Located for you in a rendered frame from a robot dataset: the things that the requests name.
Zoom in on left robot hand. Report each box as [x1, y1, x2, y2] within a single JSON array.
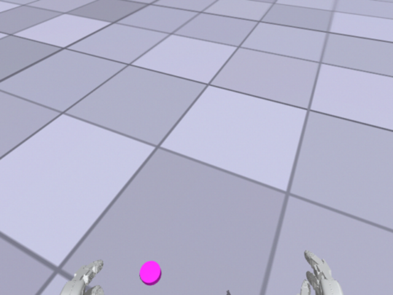
[[60, 260, 104, 295]]

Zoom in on right robot hand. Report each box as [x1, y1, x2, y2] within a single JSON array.
[[297, 250, 344, 295]]

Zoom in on tin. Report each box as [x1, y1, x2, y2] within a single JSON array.
[[140, 261, 161, 285]]

